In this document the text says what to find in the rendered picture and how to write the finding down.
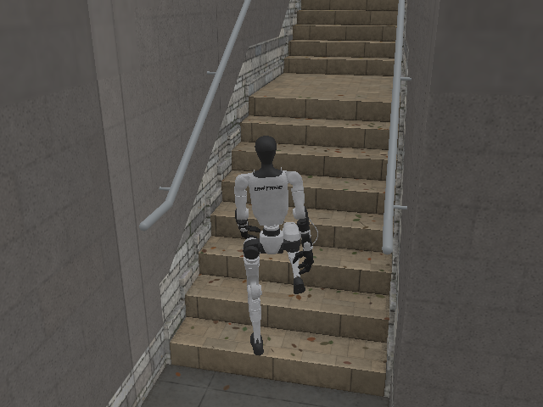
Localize stairs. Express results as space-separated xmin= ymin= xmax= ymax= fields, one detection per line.
xmin=283 ymin=0 xmax=399 ymax=76
xmin=170 ymin=97 xmax=400 ymax=397

